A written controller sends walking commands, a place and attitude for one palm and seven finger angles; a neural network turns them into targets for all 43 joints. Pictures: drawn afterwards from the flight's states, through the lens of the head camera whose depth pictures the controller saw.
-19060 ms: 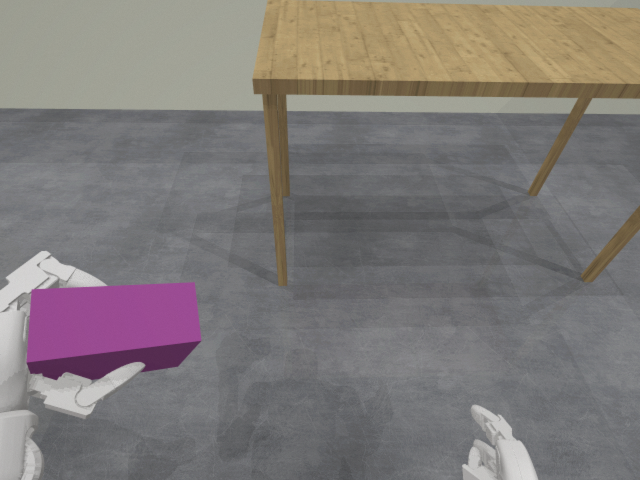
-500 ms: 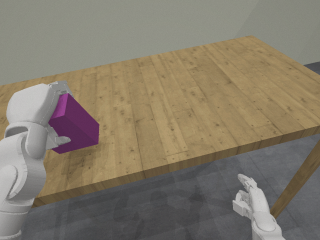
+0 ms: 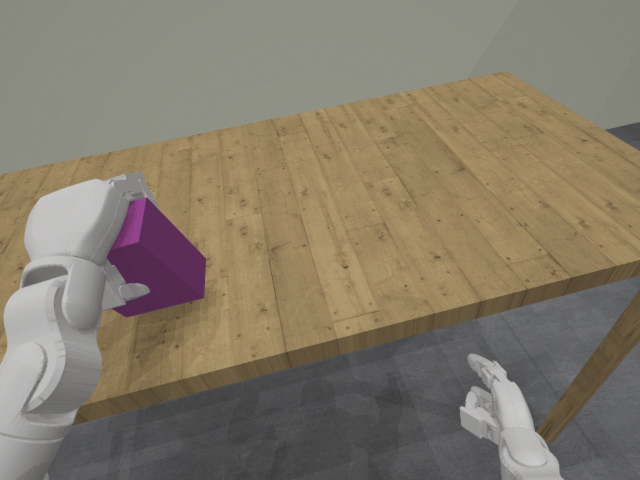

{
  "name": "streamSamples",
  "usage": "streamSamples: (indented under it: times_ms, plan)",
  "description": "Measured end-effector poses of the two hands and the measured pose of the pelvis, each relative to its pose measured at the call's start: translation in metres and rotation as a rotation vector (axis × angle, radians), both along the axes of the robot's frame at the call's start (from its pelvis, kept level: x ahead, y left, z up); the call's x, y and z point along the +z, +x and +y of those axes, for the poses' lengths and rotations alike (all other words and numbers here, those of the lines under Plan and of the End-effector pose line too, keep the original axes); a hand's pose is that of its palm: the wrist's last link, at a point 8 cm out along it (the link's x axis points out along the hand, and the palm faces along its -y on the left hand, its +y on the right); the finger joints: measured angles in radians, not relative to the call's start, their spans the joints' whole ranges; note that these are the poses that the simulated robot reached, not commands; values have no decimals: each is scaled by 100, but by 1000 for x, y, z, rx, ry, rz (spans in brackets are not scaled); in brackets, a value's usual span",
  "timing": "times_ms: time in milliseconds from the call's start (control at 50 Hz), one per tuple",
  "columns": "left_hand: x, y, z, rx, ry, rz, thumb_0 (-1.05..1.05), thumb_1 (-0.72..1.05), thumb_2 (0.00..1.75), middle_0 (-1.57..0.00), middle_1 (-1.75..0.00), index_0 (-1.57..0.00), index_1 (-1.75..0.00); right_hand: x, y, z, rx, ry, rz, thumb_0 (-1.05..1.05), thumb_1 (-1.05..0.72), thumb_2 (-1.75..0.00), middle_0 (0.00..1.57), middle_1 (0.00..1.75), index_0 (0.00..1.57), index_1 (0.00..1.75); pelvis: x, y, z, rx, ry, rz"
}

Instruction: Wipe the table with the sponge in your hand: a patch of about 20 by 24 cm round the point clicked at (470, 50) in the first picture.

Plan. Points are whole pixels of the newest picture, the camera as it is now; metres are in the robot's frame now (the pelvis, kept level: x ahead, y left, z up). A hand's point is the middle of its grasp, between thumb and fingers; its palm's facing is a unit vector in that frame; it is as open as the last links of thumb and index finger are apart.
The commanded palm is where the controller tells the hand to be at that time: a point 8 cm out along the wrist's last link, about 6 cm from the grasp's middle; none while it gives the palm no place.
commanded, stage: move the sponge above the wiping area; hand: left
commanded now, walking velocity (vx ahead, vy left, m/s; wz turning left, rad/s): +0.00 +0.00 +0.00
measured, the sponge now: (147, 271) +0.27 +0.26 +0.16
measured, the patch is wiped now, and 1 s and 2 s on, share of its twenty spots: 0.00 0.00 0.00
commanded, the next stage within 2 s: none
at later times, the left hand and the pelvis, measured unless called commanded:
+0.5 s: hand (121, 243) +0.28 +0.28 +0.20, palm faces +0.16 -0.04 -0.99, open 10.0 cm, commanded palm +0.23 +0.28 +0.27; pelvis +0.00 -0.01 +0.00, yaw +0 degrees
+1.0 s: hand (128, 241) +0.29 +0.29 +0.19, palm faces +0.14 -0.05 -0.99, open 10.0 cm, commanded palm +0.25 +0.28 +0.26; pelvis +0.01 +0.00 +0.00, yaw +1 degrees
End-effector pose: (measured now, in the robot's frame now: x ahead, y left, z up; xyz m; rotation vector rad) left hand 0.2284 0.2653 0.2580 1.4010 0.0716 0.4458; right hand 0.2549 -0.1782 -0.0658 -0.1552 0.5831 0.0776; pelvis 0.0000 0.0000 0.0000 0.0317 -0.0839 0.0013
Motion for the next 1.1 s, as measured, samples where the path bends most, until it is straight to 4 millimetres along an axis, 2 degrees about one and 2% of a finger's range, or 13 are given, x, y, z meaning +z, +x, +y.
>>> streamSamples:
  times_ms: [140, 400, 580, 660, 880, 1100]
  plan:
    - [3, 5, 7, 44, 12, 13, 0, -49, 103, -74, -133, -76, -134, 0, 2, -5, -4, 9, 0, 1, -91, -90, 21, 30, 21, 30, 0, 2, -4, 1, -1, 7]
    - [-14, 17, 5, 48, 40, 103, 0, -49, 103, -74, -133, -76, -134, -1, 5, -16, -14, -13, -15, 1, -91, -90, 20, 30, 21, 30, -1, 3, -9, 8, 1, 11]
    - [-14, 26, 20, 97, 44, 135, 0, -49, 103, -74, -133, -75, -134, -2, 3, -23, -29, -18, -6, 1, -91, -90, 20, 30, 21, 30, -1, 3, -10, 10, -1, 18]
    - [-19, 27, 20, 85, 47, 163, 0, -49, 103, -74, -133, -75, -134, -4, 1, -24, -35, -23, 0, 1, -91, -90, 20, 30, 21, 30, -1, 3, -8, 13, -1, 20]
    - [-22, 32, 20, 41, 57, 142, 0, -49, 103, -74, -133, -75, -134, -9, -5, -15, -28, -26, 21, 1, -91, -90, 20, 30, 20, 30, 0, 4, -3, 15, -3, 19]
    - [-20, 36, 9, 24, 43, 121, 0, -49, 103, -74, -133, -75, -134, -4, 4, 1, -2, 3, 11, 1, -91, -90, 21, 30, 21, 30, 2, 7, 3, 16, -3, 23]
